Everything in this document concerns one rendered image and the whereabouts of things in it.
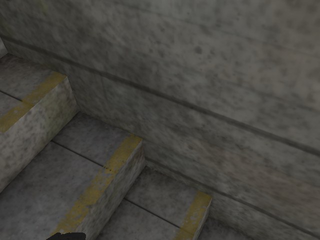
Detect stairs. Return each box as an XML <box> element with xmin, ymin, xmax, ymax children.
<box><xmin>0</xmin><ymin>37</ymin><xmax>212</xmax><ymax>240</ymax></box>

